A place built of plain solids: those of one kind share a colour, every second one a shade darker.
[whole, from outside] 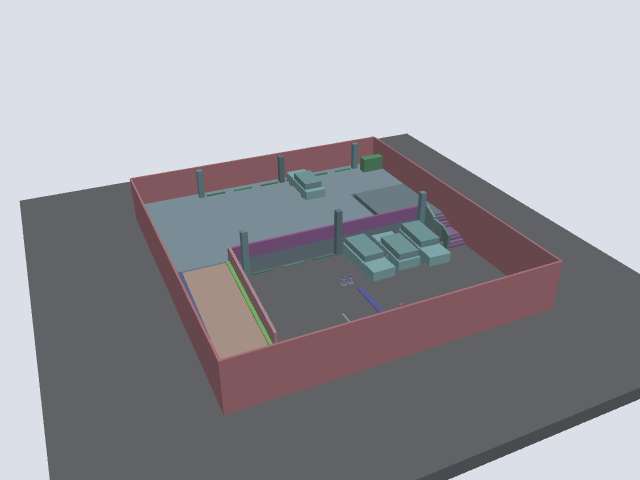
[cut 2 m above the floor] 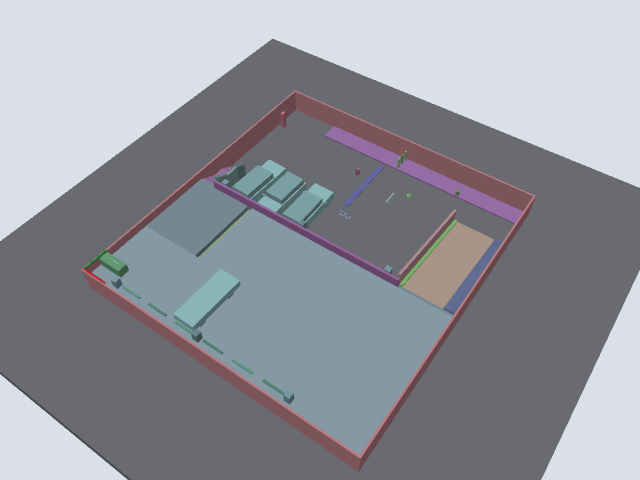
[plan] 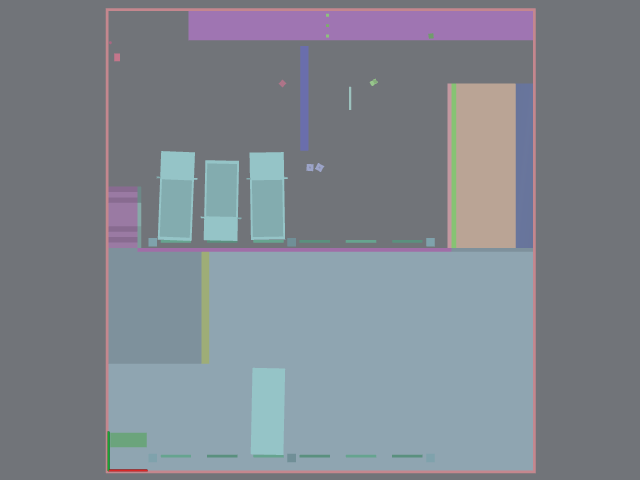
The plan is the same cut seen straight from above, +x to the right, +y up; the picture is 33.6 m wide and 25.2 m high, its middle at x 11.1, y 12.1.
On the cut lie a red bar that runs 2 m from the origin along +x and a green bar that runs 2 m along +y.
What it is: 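A basement split-level car park deck of the 2000s; 22.3 x 24.1 m, two half-decks side by side, the upper one 1.28 m above the lower, 2.40 m to the soffit over the upper one; a stair core of 9 risers of 0.142 m and treads of 0.29 m with a mid landing; a car ramp of 1 in 6.8; drive aisles of 6.11 and 6.48 m, bays of 2.43 x 4.8 m, a walkway of 1.53 m with a kerb of about 0.12 m, a stair door of 0.92 x 2.1 m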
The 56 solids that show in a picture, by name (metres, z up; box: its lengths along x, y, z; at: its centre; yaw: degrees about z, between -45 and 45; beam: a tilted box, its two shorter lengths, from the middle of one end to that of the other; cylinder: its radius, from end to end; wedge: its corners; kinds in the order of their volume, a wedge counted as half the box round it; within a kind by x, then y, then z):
{
 "upper_deck_1": {"box": [4.88, 5.9, 1.33], "at": [2.44, 8.54, 0.61]},
 "upper_deck_2": {"box": [22.28, 5.6, 1.33], "at": [11.14, 2.8, 0.61]},
 "upper_deck_3": {"box": [22.28, 0.2, 1.33], "at": [11.14, 11.58, 0.61]},
 "upper_deck_4": {"box": [17.0, 5.9, 1.33], "at": [13.78, 8.54, 0.61]},
 "wall_1": {"box": [0.15, 24.42, 3.76], "at": [-0.07, 12.06, 1.83]},
 "wall_2": {"box": [22.58, 0.15, 3.76], "at": [11.14, -0.07, 1.83]},
 "wall_3": {"box": [22.58, 0.15, 3.76], "at": [11.14, 24.2, 1.83]},
 "wall_4": {"box": [0.15, 24.42, 3.76], "at": [22.36, 12.06, 1.83]},
 "car_1": {"box": [1.58, 3.01, 0.53], "at": [3.53, 13.75, 1.21], "yaw": -2.2},
 "car_2": {"box": [1.78, 4.66, 0.76], "at": [3.56, 14.41, 0.56], "yaw": -2.2},
 "car_3": {"box": [1.77, 4.21, 0.76], "at": [5.92, 14.17, 0.56], "yaw": -1.2},
 "car_4": {"box": [1.57, 2.78, 0.52], "at": [5.93, 14.72, 1.19], "yaw": -1.2},
 "car_5": {"box": [1.8, 4.59, 0.75], "at": [8.34, 14.41, 0.55], "yaw": 0.9},
 "car_6": {"box": [1.6, 2.98, 0.49], "at": [8.35, 13.76, 1.18], "yaw": 0.9},
 "car_7": {"box": [1.72, 4.54, 0.71], "at": [8.37, 3.1, 1.81], "yaw": -1.2},
 "car_8": {"box": [1.52, 2.51, 0.52], "at": [8.38, 3.62, 2.43], "yaw": -1.2},
 "car_ramp_1": {"wedge": [[18.0, 11.68, -0.05], [18.0, 11.68, 1.28], [18.0, 20.31, -0.05], [18.0, 20.31, 0.0], [22.28, 11.68, -0.05], [22.28, 11.68, 1.28], [22.28, 20.31, -0.05], [22.28, 20.31, 0.0]]},
 "stair_step_1": {"box": [1.52, 0.34, 1.18], "at": [0.76, 11.8, 0.54]},
 "stair_step_2": {"box": [1.52, 0.62, 1.04], "at": [0.76, 11.94, 0.47]},
 "stair_step_3": {"box": [1.52, 0.91, 0.9], "at": [0.76, 12.08, 0.4]},
 "stair_step_4": {"box": [1.52, 1.19, 0.76], "at": [0.76, 12.23, 0.33]},
 "stair_step_5": {"box": [1.52, 2.42, 0.62], "at": [0.76, 12.84, 0.26]},
 "stair_step_6": {"box": [1.52, 2.71, 0.48], "at": [0.76, 12.98, 0.19]},
 "stair_step_7": {"box": [1.52, 3.0, 0.33], "at": [0.76, 13.13, 0.12]},
 "stair_step_8": {"box": [1.52, 3.28, 0.19], "at": [0.76, 13.27, 0.05]},
 "ramp_footway_1": {"wedge": [[21.38, 11.68, -0.05], [21.38, 11.68, 1.4], [21.38, 20.31, -0.05], [21.38, 20.31, 0.12], [22.28, 11.68, -0.05], [22.28, 11.68, 1.4], [22.28, 20.31, -0.05], [22.28, 20.31, 0.12]]},
 "walkway_1": {"box": [18.08, 1.53, 0.18], "at": [13.24, 23.36, 0.04]},
 "column_1": {"box": [0.45, 0.45, 2.45], "at": [2.32, 0.65, 2.45]},
 "column_2": {"box": [0.45, 0.45, 3.73], "at": [2.32, 11.98, 1.81]},
 "column_3": {"box": [0.45, 0.45, 2.45], "at": [9.61, 0.65, 2.45]},
 "column_4": {"box": [0.45, 0.45, 3.73], "at": [9.61, 11.98, 1.81]},
 "column_5": {"box": [0.45, 0.45, 2.45], "at": [16.9, 0.65, 2.45]},
 "column_6": {"box": [0.45, 0.45, 3.73], "at": [16.9, 11.98, 1.81]},
 "split_parapet_1": {"box": [16.48, 0.2, 1.1], "at": [9.76, 11.58, 1.78]},
 "drain_bed_1": {"box": [0.42, 5.9, 0.93], "at": [5.08, 8.54, 0.41]},
 "ramp_guard_1": {"wedge": [[17.8, 11.68, -0.05], [17.8, 11.68, 2.45], [17.8, 20.31, -0.05], [17.8, 20.31, 1.17], [18.0, 11.68, -0.05], [18.0, 11.68, 2.45], [18.0, 20.31, -0.05], [18.0, 20.31, 1.17]]},
 "bike_hold_1": {"box": [1.92, 0.76, 1.29], "at": [1.05, 1.6, 1.87]},
 "ramp_kerb_1": {"wedge": [[18.0, 11.68, -0.05], [18.0, 11.68, 1.4], [18.0, 20.31, -0.05], [18.0, 20.31, 0.12], [18.25, 11.68, -0.05], [18.25, 11.68, 1.4], [18.25, 20.31, -0.05], [18.25, 20.31, 0.12]]},
 "stair_guard_1": {"wedge": [[1.52, 11.68, -0.05], [1.52, 11.68, 2.33], [1.52, 12.82, -0.05], [1.52, 12.82, 1.76], [1.72, 11.68, -0.05], [1.72, 11.68, 2.33], [1.72, 12.82, -0.05], [1.72, 12.82, 1.76]]},
 "stair_guard_2": {"wedge": [[1.52, 14.05, -0.05], [1.52, 14.05, 1.62], [1.52, 14.91, -0.05], [1.52, 14.91, 1.19], [1.72, 14.05, -0.05], [1.72, 14.05, 1.62], [1.72, 14.91, -0.05], [1.72, 14.91, 1.19]]},
 "stair_guard_3": {"box": [0.2, 1.23, 1.67], "at": [1.62, 13.44, 0.78]},
 "wheelstop_1": {"box": [1.6, 0.15, 0.15], "at": [3.54, 0.75, 1.3]},
 "wheelstop_2": {"box": [1.6, 0.15, 0.15], "at": [3.54, 12.03, 0.03]},
 "wheelstop_3": {"box": [1.6, 0.15, 0.15], "at": [5.96, 0.75, 1.3]},
 "wheelstop_4": {"box": [1.6, 0.15, 0.15], "at": [5.96, 12.03, 0.03]},
 "wheelstop_5": {"box": [1.6, 0.15, 0.15], "at": [8.39, 0.75, 1.3]},
 "wheelstop_6": {"box": [1.6, 0.15, 0.15], "at": [8.39, 12.03, 0.03]},
 "wheelstop_7": {"box": [1.6, 0.15, 0.15], "at": [10.82, 0.75, 1.3]},
 "wheelstop_8": {"box": [1.6, 0.15, 0.15], "at": [10.82, 12.03, 0.03]},
 "wheelstop_9": {"box": [1.6, 0.15, 0.15], "at": [13.26, 0.75, 1.3]},
 "wheelstop_10": {"box": [1.6, 0.15, 0.15], "at": [13.26, 12.03, 0.03]},
 "wheelstop_11": {"box": [1.6, 0.15, 0.15], "at": [15.69, 0.75, 1.3]},
 "wheelstop_12": {"box": [1.6, 0.15, 0.15], "at": [15.69, 12.03, 0.03]},
 "hump_1": {"box": [0.44, 5.51, 0.12], "at": [10.28, 19.54, 0.01]},
 "pay_station_1": {"box": [0.3, 0.4, 1.5], "at": [0.45, 21.69, 0.7]},
 "cable_cover_1": {"box": [0.11, 1.24, 0.08], "at": [12.68, 19.54, -0.02]}
}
